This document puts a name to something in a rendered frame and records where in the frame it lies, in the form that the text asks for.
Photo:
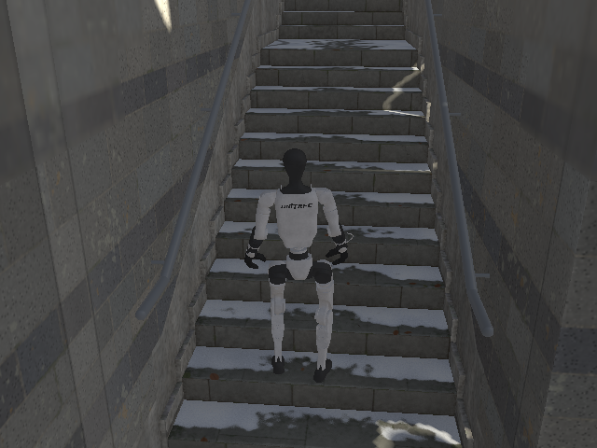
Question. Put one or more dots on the robot left hand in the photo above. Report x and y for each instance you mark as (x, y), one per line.
(249, 262)

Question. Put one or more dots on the robot right upper arm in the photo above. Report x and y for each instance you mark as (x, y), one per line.
(326, 198)

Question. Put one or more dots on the robot left upper arm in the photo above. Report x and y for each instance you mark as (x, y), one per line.
(266, 200)

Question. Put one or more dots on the right robot forearm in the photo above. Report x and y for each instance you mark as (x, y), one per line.
(340, 241)

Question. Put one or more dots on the robot right foot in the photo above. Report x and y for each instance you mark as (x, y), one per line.
(319, 375)

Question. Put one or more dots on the left robot forearm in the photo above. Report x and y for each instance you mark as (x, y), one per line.
(253, 245)

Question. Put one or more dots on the right robot thigh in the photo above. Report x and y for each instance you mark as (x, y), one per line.
(323, 275)

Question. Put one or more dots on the robot right hand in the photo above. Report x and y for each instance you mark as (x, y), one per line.
(335, 251)

